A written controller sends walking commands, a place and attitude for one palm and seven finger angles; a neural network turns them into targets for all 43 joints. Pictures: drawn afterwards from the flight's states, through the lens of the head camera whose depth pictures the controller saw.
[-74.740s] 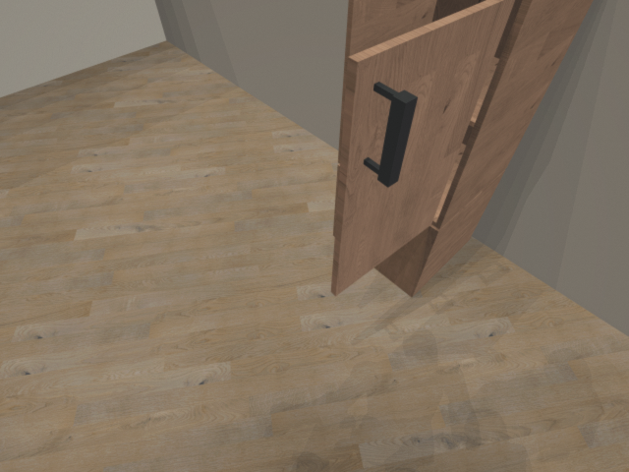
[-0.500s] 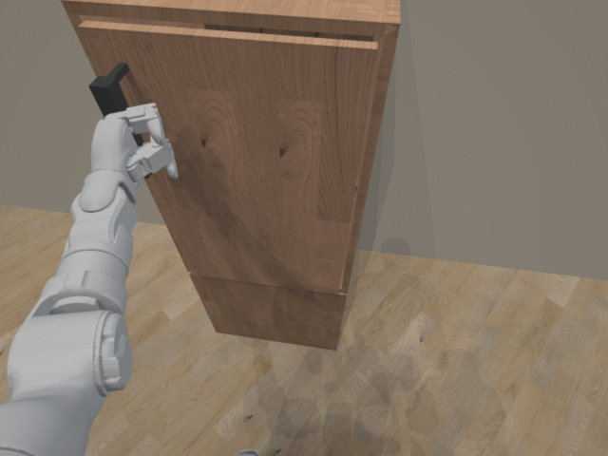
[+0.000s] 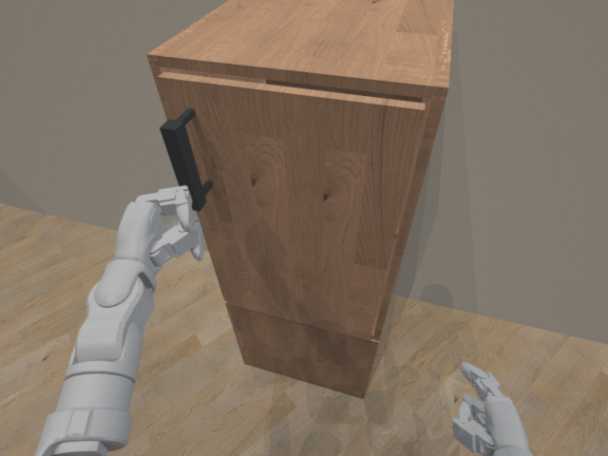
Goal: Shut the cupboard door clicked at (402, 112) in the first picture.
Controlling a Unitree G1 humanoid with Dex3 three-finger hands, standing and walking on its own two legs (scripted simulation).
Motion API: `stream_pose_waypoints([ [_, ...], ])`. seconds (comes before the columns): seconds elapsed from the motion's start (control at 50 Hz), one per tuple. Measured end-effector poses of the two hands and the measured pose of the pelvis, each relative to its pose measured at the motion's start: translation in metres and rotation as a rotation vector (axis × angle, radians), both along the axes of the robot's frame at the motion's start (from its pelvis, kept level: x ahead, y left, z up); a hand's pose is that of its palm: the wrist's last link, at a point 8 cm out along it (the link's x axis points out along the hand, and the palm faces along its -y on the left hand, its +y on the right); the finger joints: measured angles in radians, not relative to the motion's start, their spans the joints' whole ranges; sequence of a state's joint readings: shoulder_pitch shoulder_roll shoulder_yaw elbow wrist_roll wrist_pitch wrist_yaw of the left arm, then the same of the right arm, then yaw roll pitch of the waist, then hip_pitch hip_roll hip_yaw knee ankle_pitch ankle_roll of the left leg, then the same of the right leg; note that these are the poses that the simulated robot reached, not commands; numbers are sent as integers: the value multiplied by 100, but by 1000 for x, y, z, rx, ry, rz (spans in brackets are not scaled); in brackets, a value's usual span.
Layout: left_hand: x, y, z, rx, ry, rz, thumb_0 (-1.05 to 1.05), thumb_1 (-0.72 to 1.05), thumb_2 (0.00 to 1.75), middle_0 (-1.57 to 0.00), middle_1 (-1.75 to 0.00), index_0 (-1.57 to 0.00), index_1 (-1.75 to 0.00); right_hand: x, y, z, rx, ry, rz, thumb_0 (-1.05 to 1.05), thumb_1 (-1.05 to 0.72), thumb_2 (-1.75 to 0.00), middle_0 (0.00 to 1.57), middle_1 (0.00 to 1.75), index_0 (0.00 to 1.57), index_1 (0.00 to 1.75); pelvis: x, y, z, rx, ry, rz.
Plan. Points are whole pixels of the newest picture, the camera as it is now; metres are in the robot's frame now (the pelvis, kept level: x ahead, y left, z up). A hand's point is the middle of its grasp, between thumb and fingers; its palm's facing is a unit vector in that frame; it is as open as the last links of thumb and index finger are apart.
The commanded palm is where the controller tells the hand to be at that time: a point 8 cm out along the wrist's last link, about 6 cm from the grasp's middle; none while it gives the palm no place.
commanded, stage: draw the hand back to the body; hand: left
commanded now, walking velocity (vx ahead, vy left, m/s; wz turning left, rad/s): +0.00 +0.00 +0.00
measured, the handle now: (192, 160) +0.50 +0.22 +0.14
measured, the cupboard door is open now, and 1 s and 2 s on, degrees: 0 0 0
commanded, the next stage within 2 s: step back with the hand held close in 1.66 s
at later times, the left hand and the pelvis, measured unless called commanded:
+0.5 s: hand (157, 256) +0.29 +0.20 +0.15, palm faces +0.07 -1.00 -0.04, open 3.1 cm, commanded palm +0.26 +0.24 +0.16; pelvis +0.00 +0.00 +0.00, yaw -1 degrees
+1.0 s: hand (91, 298) +0.23 +0.24 +0.16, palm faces +0.39 -0.86 -0.32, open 4.0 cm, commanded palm +0.18 +0.28 +0.18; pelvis +0.00 +0.00 +0.01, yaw -1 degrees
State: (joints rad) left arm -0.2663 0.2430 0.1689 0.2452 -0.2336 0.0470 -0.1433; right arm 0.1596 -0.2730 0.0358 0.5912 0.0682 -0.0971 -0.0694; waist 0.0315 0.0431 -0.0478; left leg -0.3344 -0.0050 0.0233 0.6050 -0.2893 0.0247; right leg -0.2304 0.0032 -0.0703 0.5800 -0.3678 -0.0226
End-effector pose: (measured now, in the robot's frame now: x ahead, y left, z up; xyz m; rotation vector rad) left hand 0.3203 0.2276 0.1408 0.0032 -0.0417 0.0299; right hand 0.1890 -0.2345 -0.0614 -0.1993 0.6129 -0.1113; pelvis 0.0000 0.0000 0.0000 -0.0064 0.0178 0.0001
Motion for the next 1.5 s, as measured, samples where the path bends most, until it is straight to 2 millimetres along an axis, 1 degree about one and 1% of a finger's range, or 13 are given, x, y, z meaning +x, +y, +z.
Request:
stream_pose_waypoints([
  [0.04, 2, -1, 0, -3, 11, -1, 2, 90, 90, -130, -150, -130, -150, 10, 6, 4, 2, -17, 20, 1, -91, -90, 21, 30, 20, 30, 0, -1, 0, 1, -2, 5],
  [0.1, 8, -4, 3, 1, 17, -5, 2, 90, 90, -130, -150, -130, -150, 17, 13, 7, 13, -26, 36, 1, -91, -90, 21, 30, 20, 30, 2, -1, 1, 1, -4, 7],
  [0.2, 7, -7, 11, 5, -1, -20, 2, 90, 90, -130, -150, -130, -150, 8, 18, 3, 47, -4, 25, 1, -91, -90, 21, 30, 20, 30, 6, -1, 2, 5, -6, -11],
  [0.32, -17, 4, 10, 18, 10, 0, 2, 90, 90, -130, -150, -130, -150, -17, 10, -9, 64, 60, -19, 1, -90, -90, 21, 30, 20, 30, 9, -1, 4, 8, -20, -28],
  [0.44, -43, 19, 10, 34, 12, 34, 2, 90, 90, -130, -150, -130, -150, -36, -3, -14, 27, 97, -45, 1, -90, -90, 21, 30, 20, 30, 4, -3, 5, 6, -36, -21],
  [0.6, -66, 25, 21, 40, -17, 19, 2, 90, 90, -127, -148, -128, -147, -36, -10, -7, 8, 33, -54, 1, -91, -90, 21, 30, 20, 30, -6, -5, 5, 5, -50, -15],
  [0.64, -73, 27, 23, 124, -27, 76, 2, 90, 90, -125, -145, -125, -144, -34, -9, -3, 6, 11, -49, 1, -91, -90, 21, 30, 20, 30, -8, -5, 6, 3, -59, -17],
  [0.7, -88, 28, 24, 214, -48, 172, 2, 90, 90, -120, -139, -120, -138, -32, -6, -1, 11, 4, -39, 1, -91, -90, 20, 30, 20, 30, -12, -4, 8, 3, -66, -22],
  [0.78, -107, 33, 22, 270, -63, 248, 2, 89, 90, -111, -129, -111, -129, -32, 1, -3, 15, 36, -14, 1, -91, -90, 20, 30, 20, 30, -13, -4, 11, 4, -73, -22],
  [0.9, -124, 47, 28, 322, -83, 331, 2, 89, 90, -96, -113, -96, -112, -31, 10, -10, 23, 88, 12, 1, -90, -90, 21, 30, 20, 30, -10, -3, 14, 3, -86, -20],
  [1.04, -133, 57, 35, 366, -87, 363, 1, 89, 90, -77, -92, -77, -91, -23, 16, -12, 38, 96, 15, 1, -90, -90, 21, 30, 20, 30, -1, 1, 15, 6, -88, -24],
  [1.34, -158, 78, 42, 442, -56, 422, 1, 89, 90, -36, -47, -36, -47, 1, 15, -3, 17, 72, 6, 1, -91, -90, 21, 30, 20, 30, 15, 7, 14, 4, -74, -26],
  [1.5, -156, 81, 39, 421, -54, 446, 1, 89, 90, -24, -34, -24, -34, 6, 23, -4, 13, 80, 25, 1, -91, -90, 21, 30, 20, 30, 16, 9, 14, 4, -72, -19],
])
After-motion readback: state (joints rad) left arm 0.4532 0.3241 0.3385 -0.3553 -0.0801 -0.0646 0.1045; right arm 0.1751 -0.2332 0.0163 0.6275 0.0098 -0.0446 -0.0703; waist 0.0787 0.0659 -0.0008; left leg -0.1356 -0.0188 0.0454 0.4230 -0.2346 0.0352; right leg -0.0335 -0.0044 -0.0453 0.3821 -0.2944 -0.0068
